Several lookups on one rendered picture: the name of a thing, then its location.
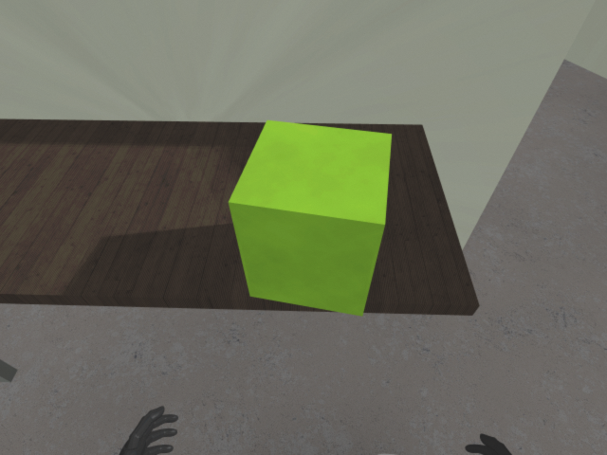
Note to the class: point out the robot left hand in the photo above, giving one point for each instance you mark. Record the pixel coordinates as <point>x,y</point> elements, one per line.
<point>143,435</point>

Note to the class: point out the carton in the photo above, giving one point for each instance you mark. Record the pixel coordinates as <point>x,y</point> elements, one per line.
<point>309,212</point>

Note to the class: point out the table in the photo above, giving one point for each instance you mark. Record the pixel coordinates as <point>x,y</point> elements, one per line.
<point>136,214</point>

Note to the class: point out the robot right hand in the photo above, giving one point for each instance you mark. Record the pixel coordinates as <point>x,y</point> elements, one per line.
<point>491,447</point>

